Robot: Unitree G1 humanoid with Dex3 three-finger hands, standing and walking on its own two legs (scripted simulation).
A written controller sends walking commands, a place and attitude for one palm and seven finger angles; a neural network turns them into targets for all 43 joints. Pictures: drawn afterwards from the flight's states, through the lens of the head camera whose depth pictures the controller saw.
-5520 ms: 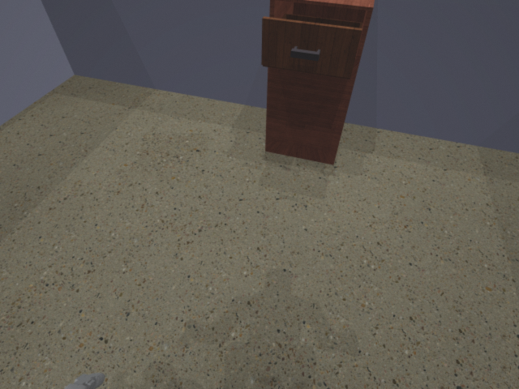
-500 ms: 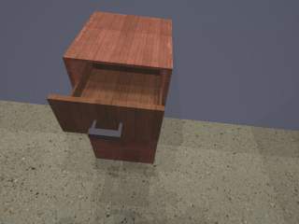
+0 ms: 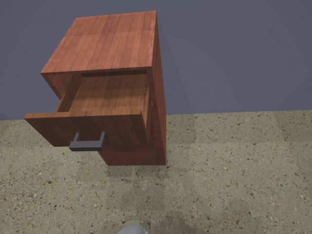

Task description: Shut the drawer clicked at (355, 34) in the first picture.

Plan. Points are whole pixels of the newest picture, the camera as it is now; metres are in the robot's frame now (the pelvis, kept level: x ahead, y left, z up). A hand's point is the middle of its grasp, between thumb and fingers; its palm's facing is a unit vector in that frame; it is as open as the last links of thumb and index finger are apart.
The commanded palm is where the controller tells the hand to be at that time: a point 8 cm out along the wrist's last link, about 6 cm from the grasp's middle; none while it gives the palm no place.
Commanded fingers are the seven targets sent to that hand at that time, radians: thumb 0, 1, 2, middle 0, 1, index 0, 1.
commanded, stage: come to a stop and stand still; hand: left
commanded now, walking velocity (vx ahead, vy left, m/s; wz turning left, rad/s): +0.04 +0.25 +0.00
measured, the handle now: (88, 140) +0.39 +0.26 -0.04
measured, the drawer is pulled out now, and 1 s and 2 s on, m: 0.20 0.20 0.20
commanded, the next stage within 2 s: look again from close up in 0.92 s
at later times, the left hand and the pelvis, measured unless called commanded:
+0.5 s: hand out of the picture -0.05 +0.25 -0.18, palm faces +0.09 -0.97 -0.22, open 7.4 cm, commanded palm none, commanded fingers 0.00 0.90 0.90 -0.20 -0.30 -0.20 -0.30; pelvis -0.04 +0.06 +0.01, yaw +1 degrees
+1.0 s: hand out of the picture -0.03 +0.24 -0.17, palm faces +0.02 -0.98 -0.20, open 7.3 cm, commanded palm none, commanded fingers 0.00 0.90 0.90 -0.20 -0.30 -0.20 -0.30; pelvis -0.04 +0.07 +0.01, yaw +0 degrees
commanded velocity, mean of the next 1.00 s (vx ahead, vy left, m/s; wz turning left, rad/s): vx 0.01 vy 0.02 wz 0.00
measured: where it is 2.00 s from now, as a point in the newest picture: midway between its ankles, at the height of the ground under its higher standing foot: outside the picture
